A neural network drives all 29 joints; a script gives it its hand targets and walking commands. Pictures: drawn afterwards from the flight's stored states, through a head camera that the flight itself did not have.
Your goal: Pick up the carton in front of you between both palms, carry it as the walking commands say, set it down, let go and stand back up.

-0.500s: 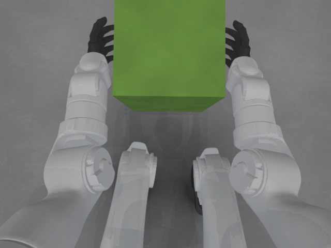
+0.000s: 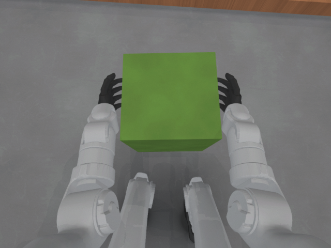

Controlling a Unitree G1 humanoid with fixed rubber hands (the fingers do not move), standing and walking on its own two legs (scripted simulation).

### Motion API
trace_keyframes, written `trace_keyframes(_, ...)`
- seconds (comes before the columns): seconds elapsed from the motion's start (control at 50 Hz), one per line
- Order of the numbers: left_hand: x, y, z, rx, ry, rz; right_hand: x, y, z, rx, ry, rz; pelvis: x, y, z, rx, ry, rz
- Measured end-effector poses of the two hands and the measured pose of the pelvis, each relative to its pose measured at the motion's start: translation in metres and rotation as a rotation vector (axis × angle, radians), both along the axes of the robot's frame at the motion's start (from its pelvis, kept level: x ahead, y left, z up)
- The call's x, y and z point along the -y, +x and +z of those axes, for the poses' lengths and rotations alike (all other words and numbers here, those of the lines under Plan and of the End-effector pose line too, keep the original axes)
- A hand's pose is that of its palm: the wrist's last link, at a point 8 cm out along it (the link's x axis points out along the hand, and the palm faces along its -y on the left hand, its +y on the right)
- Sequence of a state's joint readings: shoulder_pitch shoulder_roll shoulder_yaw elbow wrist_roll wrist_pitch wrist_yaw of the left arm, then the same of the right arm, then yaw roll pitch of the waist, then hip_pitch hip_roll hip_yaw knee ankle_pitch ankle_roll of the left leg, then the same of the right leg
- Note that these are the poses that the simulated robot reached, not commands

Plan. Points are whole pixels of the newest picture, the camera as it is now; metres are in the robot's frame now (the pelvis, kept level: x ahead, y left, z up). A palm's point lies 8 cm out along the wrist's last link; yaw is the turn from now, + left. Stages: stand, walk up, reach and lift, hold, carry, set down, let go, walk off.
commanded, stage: reach and lift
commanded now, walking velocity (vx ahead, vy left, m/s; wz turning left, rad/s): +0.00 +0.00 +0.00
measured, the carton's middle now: (169, 111) +0.45 +0.02 -0.12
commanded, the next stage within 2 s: hold in 1.86 s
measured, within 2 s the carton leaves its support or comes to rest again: neither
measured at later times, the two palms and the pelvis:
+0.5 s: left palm (84, 95) +0.39 +0.17 +0.10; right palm (271, 98) +0.40 -0.13 +0.11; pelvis +0.05 +0.00 +0.14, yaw +1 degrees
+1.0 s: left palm (47, 80) +0.35 +0.15 +0.22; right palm out of the picture +0.36 -0.15 +0.23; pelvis +0.06 +0.00 +0.20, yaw +1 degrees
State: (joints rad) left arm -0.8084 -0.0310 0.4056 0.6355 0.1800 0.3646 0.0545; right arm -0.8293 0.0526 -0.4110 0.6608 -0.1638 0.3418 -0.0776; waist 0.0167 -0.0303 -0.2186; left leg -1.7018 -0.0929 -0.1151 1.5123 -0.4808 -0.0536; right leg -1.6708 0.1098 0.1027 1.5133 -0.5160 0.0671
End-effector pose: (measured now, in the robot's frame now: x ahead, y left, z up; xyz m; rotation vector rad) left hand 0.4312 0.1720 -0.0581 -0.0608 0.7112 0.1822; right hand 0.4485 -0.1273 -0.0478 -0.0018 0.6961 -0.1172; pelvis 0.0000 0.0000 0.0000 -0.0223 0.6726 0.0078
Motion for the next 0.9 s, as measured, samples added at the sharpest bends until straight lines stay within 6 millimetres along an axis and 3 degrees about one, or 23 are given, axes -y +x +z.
trace_keyframes(0.58, 0.009, -0.052, 0.181, 0.006, -0.011, -0.005, 0.009, -0.057, 0.180, 0.006, 0.001, -0.013, -0.004, 0.061, 0.158, 0.358, 0.010, 0.015)
trace_keyframes(0.82, 0.016, -0.069, 0.252, 0.041, 0.017, -0.038, 0.017, -0.078, 0.251, 0.043, -0.002, -0.019, -0.004, 0.073, 0.194, 0.585, 0.021, 0.012)
trace_keyframes(0.9, 0.019, -0.076, 0.269, 0.031, 0.043, -0.061, 0.020, -0.087, 0.265, 0.034, -0.011, -0.014, -0.002, 0.072, 0.200, 0.659, 0.024, 0.008)
